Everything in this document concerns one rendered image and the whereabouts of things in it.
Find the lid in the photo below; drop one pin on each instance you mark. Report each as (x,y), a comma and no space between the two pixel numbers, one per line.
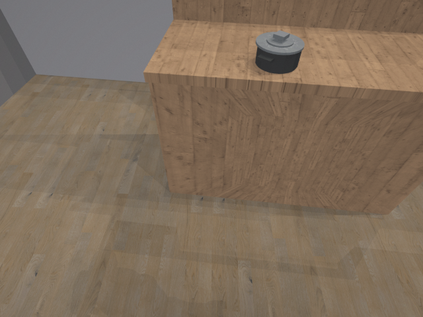
(290,46)

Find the pot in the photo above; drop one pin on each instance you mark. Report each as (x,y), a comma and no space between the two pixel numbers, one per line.
(278,64)

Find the knob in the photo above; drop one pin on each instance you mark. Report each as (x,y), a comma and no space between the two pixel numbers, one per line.
(281,35)

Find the table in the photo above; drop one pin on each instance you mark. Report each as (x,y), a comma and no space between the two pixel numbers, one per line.
(344,130)

